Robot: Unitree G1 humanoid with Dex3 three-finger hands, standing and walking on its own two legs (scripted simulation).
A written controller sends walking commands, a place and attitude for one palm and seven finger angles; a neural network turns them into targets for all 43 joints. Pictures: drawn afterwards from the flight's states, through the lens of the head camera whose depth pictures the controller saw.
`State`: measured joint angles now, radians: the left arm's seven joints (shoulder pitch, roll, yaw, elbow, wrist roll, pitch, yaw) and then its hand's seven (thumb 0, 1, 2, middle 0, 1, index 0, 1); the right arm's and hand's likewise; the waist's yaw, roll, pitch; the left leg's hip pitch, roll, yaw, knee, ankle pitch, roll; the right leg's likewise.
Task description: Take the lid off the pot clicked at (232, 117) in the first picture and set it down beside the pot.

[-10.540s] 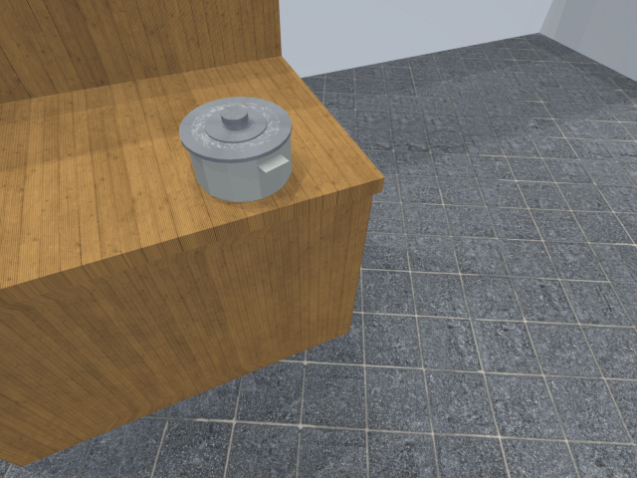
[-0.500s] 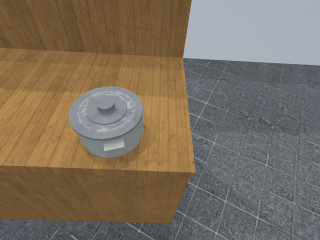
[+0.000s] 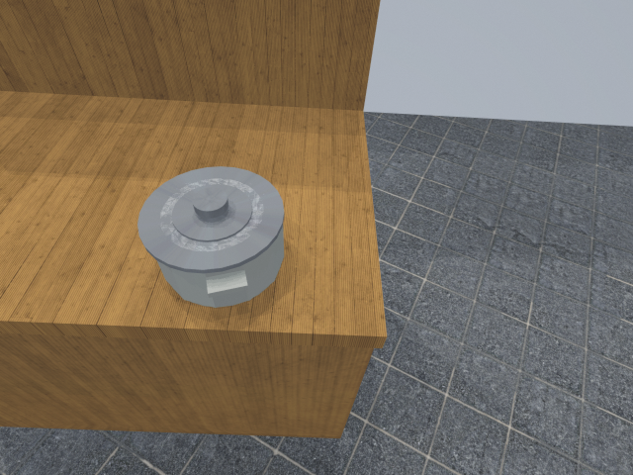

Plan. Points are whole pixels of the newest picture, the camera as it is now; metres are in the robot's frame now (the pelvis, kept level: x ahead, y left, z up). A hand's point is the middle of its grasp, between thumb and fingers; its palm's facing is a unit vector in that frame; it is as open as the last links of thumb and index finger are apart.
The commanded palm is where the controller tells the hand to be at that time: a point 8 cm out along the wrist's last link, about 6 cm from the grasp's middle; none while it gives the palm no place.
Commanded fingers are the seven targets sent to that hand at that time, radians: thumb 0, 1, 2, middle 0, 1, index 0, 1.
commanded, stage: look again from close up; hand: left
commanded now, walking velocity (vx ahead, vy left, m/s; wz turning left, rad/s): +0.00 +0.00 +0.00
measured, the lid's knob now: (210, 202) +0.44 +0.19 +0.09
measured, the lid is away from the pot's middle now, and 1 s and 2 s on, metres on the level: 0.00 0.00 0.00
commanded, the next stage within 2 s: lift the closed hand beside the body in 0.08 s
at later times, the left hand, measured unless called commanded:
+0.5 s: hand out of the picture +0.11 +0.18 -0.06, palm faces +0.13 -0.96 -0.25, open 5.4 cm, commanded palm +0.07 +0.24 -0.02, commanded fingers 0.00 0.90 0.90 -0.95 -1.12 -0.95 -1.12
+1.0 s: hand out of the picture +0.09 +0.22 +0.01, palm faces +0.26 -0.90 -0.36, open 3.1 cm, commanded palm +0.04 +0.26 +0.05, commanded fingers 0.00 0.90 0.90 -1.30 -1.50 -1.30 -1.50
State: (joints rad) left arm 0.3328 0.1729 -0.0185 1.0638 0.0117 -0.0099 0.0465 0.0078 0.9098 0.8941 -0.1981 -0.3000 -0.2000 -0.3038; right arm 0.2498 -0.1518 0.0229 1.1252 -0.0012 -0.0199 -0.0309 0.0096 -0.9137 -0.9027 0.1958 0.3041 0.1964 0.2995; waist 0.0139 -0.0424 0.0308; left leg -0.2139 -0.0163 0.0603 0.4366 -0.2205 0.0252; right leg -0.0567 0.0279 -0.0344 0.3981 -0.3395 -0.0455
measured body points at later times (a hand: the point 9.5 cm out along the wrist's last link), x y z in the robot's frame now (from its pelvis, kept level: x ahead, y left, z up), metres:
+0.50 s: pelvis -0.03 +0.00 +0.00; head -0.05 -0.03 +0.45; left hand +0.10 +0.23 -0.04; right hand +0.16 -0.23 -0.08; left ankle +0.01 +0.10 -0.74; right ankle -0.08 -0.08 -0.74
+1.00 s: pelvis -0.04 -0.01 +0.00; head -0.05 -0.03 +0.45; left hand +0.07 +0.27 +0.04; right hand +0.14 -0.22 -0.09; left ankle +0.01 +0.10 -0.74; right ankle -0.08 -0.08 -0.74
